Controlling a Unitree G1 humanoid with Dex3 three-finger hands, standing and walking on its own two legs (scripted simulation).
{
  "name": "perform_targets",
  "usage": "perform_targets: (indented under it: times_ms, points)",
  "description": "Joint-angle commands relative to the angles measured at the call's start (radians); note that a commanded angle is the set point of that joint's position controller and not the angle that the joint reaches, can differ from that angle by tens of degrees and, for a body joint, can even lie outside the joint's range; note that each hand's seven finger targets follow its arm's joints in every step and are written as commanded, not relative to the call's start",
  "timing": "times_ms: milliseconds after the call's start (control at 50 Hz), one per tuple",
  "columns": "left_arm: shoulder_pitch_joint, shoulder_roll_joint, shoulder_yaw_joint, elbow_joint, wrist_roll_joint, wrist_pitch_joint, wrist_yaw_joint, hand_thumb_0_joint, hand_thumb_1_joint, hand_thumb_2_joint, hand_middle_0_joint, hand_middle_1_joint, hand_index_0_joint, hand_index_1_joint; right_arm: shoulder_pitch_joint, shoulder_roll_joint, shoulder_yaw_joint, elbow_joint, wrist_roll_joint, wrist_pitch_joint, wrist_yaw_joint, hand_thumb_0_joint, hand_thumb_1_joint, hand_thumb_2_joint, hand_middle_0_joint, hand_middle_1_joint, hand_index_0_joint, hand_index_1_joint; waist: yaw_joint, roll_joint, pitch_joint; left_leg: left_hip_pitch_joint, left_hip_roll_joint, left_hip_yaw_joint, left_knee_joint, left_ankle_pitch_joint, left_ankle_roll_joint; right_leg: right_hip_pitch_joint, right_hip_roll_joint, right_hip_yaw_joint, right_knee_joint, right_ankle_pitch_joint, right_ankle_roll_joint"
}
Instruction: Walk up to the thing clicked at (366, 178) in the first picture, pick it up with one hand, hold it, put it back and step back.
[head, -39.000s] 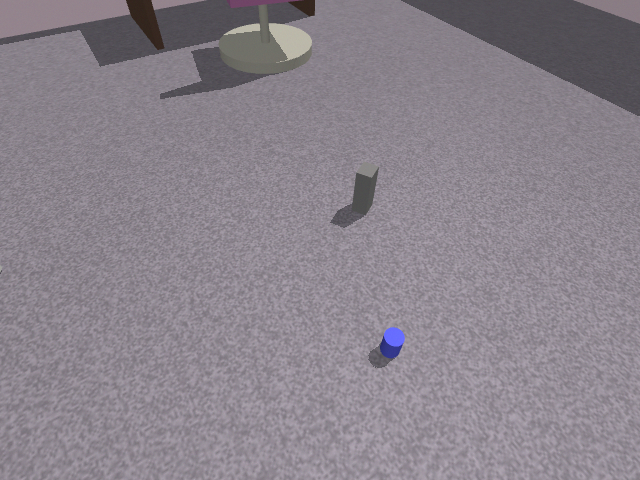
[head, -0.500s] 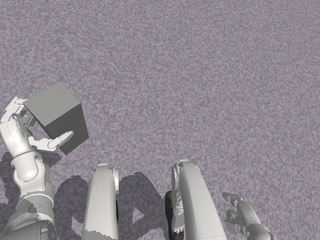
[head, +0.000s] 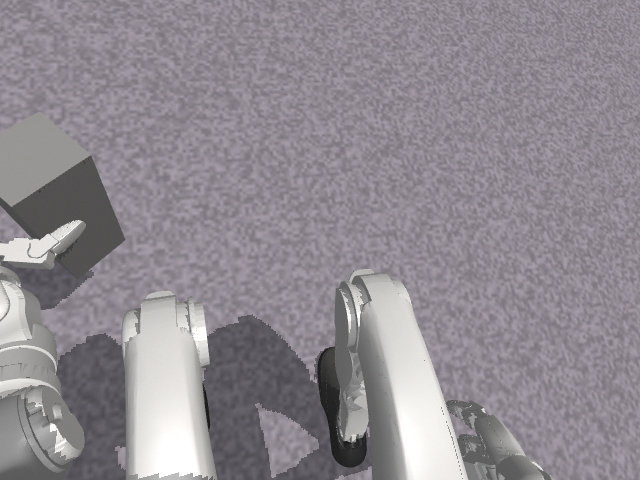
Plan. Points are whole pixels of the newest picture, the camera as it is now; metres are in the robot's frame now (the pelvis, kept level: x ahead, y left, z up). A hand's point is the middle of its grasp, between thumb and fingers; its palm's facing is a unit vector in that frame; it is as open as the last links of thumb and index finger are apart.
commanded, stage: crouch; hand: left
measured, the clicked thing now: (61, 209) +0.44 +0.26 -0.09
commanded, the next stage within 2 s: lower in 0.52 s
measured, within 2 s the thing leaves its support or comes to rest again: neither
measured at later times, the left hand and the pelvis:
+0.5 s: hand (33, 225) +0.43 +0.31 -0.12, palm faces +0.46 -0.89 -0.05, open 10.6 cm; pelvis +0.00 +0.01 -0.04, yaw -2 degrees
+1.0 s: hand (58, 243) +0.43 +0.31 -0.19, palm faces +0.46 -0.89 -0.06, open 10.6 cm; pelvis +0.00 +0.01 -0.06, yaw -5 degrees
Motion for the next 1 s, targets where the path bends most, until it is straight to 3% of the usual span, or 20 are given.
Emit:
perform_targets:
  times_ms: [0, 60, 80, 100, 140, 200, 240, 260, 340, 480, 600, 640, 740, 780, 800, 840, 860, 940, 960, 980]
  points:
    - [-0.361, 0.37, 0.082, -0.29, -0.04, -0.137, -0.009, 0.0, 0.013, 1.277, -1.302, -1.475, -1.352, -1.453, 0.079, -0.239, -0.054, -0.074, -0.006, -0.008, -0.015, 0.0, -0.885, -0.899, 0.2, 0.3, 0.2, 0.3, 0.039, 0.216, -0.679, 0.389, -0.014, 0.114, -0.247, 0.04, 0.059, 0.357, 0.033, -0.068, -0.21, 0.087, -0.053]
    - [-0.381, 0.374, 0.079, -0.322, -0.039, -0.141, -0.014, 0.0, 0.037, 1.295, -1.298, -1.484, -1.348, -1.462, 0.075, -0.245, -0.045, -0.072, -0.016, -0.007, -0.016, 0.0, -0.888, -0.9, 0.2, 0.3, 0.2, 0.3, 0.028, 0.258, -0.665, 0.393, -0.011, 0.113, -0.226, 0.035, 0.056, 0.339, 0.036, -0.074, -0.192, 0.089, -0.054]
    - [-0.362, 0.4, 0.099, -0.32, -0.039, -0.139, -0.012, 0.0, 0.019, 1.294, -1.297, -1.48, -1.344, -1.462, 0.078, -0.25, -0.044, -0.072, -0.019, -0.007, -0.016, 0.0, -0.888, -0.901, 0.2, 0.301, 0.2, 0.3, 0.038, 0.261, -0.684, 0.387, -0.011, 0.115, -0.215, 0.046, 0.055, 0.358, 0.038, -0.071, -0.186, 0.101, -0.053]
    - [-0.389, 0.376, 0.07, -0.346, -0.039, -0.141, -0.015, 0.0, 0.022, 1.273, -1.297, -1.469, -1.345, -1.449, 0.079, -0.249, -0.039, -0.063, -0.022, -0.006, -0.014, 0.0, -0.892, -0.901, 0.2, 0.3, 0.2, 0.3, 0.029, 0.293, -0.669, 0.404, -0.009, 0.108, -0.218, 0.045, 0.05, 0.326, 0.036, -0.077, -0.168, 0.101, -0.056]
    - [-0.383, 0.409, 0.085, -0.374, -0.031, -0.137, -0.011, 0.0, 0.038, 1.259, -1.284, -1.453, -1.33, -1.433, 0.077, -0.258, -0.04, -0.068, -0.03, -0.004, -0.016, 0.0, -0.893, -0.902, 0.2, 0.301, 0.2, 0.301, 0.031, 0.335, -0.703, 0.434, -0.006, 0.103, -0.206, 0.078, 0.044, 0.321, 0.036, -0.079, -0.15, 0.13, -0.06]
    - [-0.391, 0.381, 0.065, -0.412, -0.033, -0.138, -0.01, 0.0, 0.019, 1.256, -1.267, -1.444, -1.311, -1.427, 0.089, -0.268, -0.035, -0.061, -0.039, -0.001, -0.014, 0.0, -0.895, -0.904, 0.201, 0.301, 0.2, 0.3, 0.01, 0.366, -0.712, 0.466, -0.005, 0.091, -0.187, 0.125, 0.038, 0.31, 0.034, -0.088, -0.129, 0.174, -0.062]
    - [-0.402, 0.36, 0.033, -0.398, -0.028, -0.136, -0.013, 0.0, 0.006, 1.26, -1.284, -1.459, -1.327, -1.442, 0.085, -0.27, -0.033, -0.047, -0.041, -0.001, -0.01, 0.0, -0.894, -0.903, 0.2, 0.301, 0.2, 0.3, 0.003, 0.391, -0.665, 0.473, -0.003, 0.078, -0.195, 0.095, 0.032, 0.252, 0.034, -0.099, -0.113, 0.148, -0.068]
    - [-0.391, 0.367, 0.046, -0.395, -0.03, -0.133, -0.01, 0.0, 0.002, 1.26, -1.29, -1.458, -1.331, -1.443, 0.088, -0.273, -0.032, -0.049, -0.041, 0.003, -0.01, 0.0, -0.898, -0.904, 0.2, 0.3, 0.2, 0.3, 0.003, 0.382, -0.665, 0.469, -0.004, 0.075, -0.191, 0.1, 0.032, 0.252, 0.034, -0.102, -0.114, 0.151, -0.067]
    - [-0.379, 0.321, 0.012, -0.354, -0.041, -0.133, -0.02, 0.0, -0.033, 1.263, -1.307, -1.481, -1.353, -1.462, 0.073, -0.288, -0.022, -0.048, -0.045, 0.005, -0.003, 0.0, -0.899, -0.903, 0.2, 0.3, 0.2, 0.3, -0.019, 0.372, -0.616, 0.457, -0.004, 0.061, -0.17, 0.11, 0.031, 0.219, 0.031, -0.114, -0.092, 0.162, -0.066]
    - [-0.311, 0.374, 0.068, -0.303, -0.048, -0.139, -0.009, 0.0, -0.042, 1.308, -1.35, -1.534, -1.402, -1.513, 0.059, -0.295, 0.007, -0.07, -0.055, 0.015, 0.007, 0.0, -0.894, -0.9, 0.2, 0.3, 0.2, 0.3, -0.007, 0.301, -0.609, 0.384, -0.009, 0.065, -0.119, 0.123, 0.042, 0.293, 0.039, -0.121, -0.087, 0.176, -0.056]
    - [-0.297, 0.431, 0.112, -0.351, -0.041, -0.153, 0.001, 0.0, 0.043, 1.364, -1.392, -1.582, -1.442, -1.561, 0.044, -0.308, 0.02, -0.084, -0.066, 0.026, 0.011, 0.0, -0.9, -0.903, 0.201, 0.3, 0.2, 0.3, 0.009, 0.346, -0.617, 0.41, -0.004, 0.054, -0.122, 0.14, 0.034, 0.282, 0.042, -0.129, -0.061, 0.182, -0.059]
    - [-0.302, 0.425, 0.102, -0.353, -0.036, -0.152, 0.008, 0.0, -0.025, 1.325, -1.368, -1.557, -1.406, -1.548, 0.037, -0.308, 0.023, -0.092, -0.07, 0.028, 0.013, 0.0, -0.909, -0.906, 0.2, 0.3, 0.2, 0.3, -0.001, 0.354, -0.606, 0.391, -0.003, 0.055, -0.117, 0.122, 0.034, 0.281, 0.043, -0.129, -0.059, 0.172, -0.058]
    - [-0.3, 0.356, 0.049, -0.229, -0.045, -0.166, 0.01, 0.0, -0.013, 1.328, -1.34, -1.537, -1.376, -1.529, 0.038, -0.306, 0.061, -0.064, -0.079, 0.025, 0.022, 0.0, -0.907, -0.905, 0.2, 0.3, 0.2, 0.3, -0.051, 0.288, -0.492, 0.309, -0.001, 0.044, -0.077, 0.047, 0.046, 0.266, 0.051, -0.141, -0.075, 0.127, -0.05]
    - [-0.309, 0.423, 0.078, -0.265, -0.04, -0.184, 0.007, 0.0, 0.01, 1.307, -1.347, -1.524, -1.384, -1.514, 0.035, -0.315, 0.064, -0.065, -0.083, 0.024, 0.02, 0.0, -0.904, -0.903, 0.2, 0.3, 0.2, 0.3, -0.039, 0.302, -0.524, 0.328, 0.003, 0.042, -0.062, 0.083, 0.044, 0.282, 0.054, -0.137, -0.065, 0.155, -0.051]
    - [-0.313, 0.413, 0.056, -0.244, -0.04, -0.188, -0.003, 0.0, 0.018, 1.304, -1.36, -1.529, -1.398, -1.518, 0.023, -0.317, 0.068, -0.063, -0.084, 0.022, 0.021, 0.0, -0.911, -0.904, 0.2, 0.3, 0.2, 0.3, -0.042, 0.294, -0.512, 0.326, 0.004, 0.042, -0.059, 0.068, 0.045, 0.266, 0.054, -0.136, -0.063, 0.14, -0.051]
    - [-0.314, 0.439, 0.071, -0.273, -0.043, -0.206, -0.003, 0.0, 0.018, 1.308, -1.373, -1.537, -1.411, -1.526, 0.017, -0.324, 0.073, -0.062, -0.09, 0.02, 0.02, 0.0, -0.912, -0.904, 0.2, 0.3, 0.2, 0.3, -0.042, 0.315, -0.523, 0.346, 0.006, 0.036, -0.056, 0.078, 0.042, 0.27, 0.055, -0.141, -0.054, 0.148, -0.051]
    - [-0.288, 0.42, 0.065, -0.252, -0.047, -0.211, -0.007, 0.0, 0.016, 1.315, -1.379, -1.545, -1.417, -1.534, 0.009, -0.331, 0.078, -0.061, -0.094, 0.017, 0.021, 0.0, -0.912, -0.904, 0.2, 0.3, 0.2, 0.3, -0.045, 0.324, -0.52, 0.375, 0.008, 0.029, -0.062, 0.088, 0.037, 0.265, 0.053, -0.147, -0.047, 0.154, -0.053]
    - [-0.282, 0.493, 0.121, -0.299, -0.054, -0.234, 0.021, 0.0, -0.014, 1.308, -1.362, -1.532, -1.396, -1.526, 0.01, -0.343, 0.094, -0.06, -0.106, 0.02, 0.02, 0.0, -0.916, -0.907, 0.2, 0.3, 0.2, 0.3, -0.022, 0.384, -0.581, 0.436, 0.01, 0.019, -0.063, 0.154, 0.024, 0.298, 0.055, -0.159, -0.022, 0.202, -0.055]
    - [-0.248, 0.454, 0.096, -0.267, -0.054, -0.233, 0.026, 0.0, -0.005, 1.306, -1.361, -1.53, -1.395, -1.523, -0.013, -0.347, 0.098, -0.072, -0.109, 0.02, 0.021, 0.0, -0.919, -0.908, 0.2, 0.3, 0.2, 0.3, -0.03, 0.382, -0.556, 0.441, 0.012, 0.013, -0.071, 0.144, 0.022, 0.282, 0.052, -0.164, -0.022, 0.189, -0.055]
    - [-0.296, 0.479, 0.107, -0.33, -0.052, -0.246, 0.036, 0.0, 0.009, 1.316, -1.355, -1.525, -1.387, -1.52, -0.008, -0.351, 0.098, -0.064, -0.115, 0.02, 0.02, 0.0, -0.916, -0.908, 0.2, 0.3, 0.2, 0.3, -0.035, 0.418, -0.563, 0.463, 0.015, 0.009, -0.068, 0.169, 0.017, 0.275, 0.053, -0.167, -0.011, 0.213, -0.058]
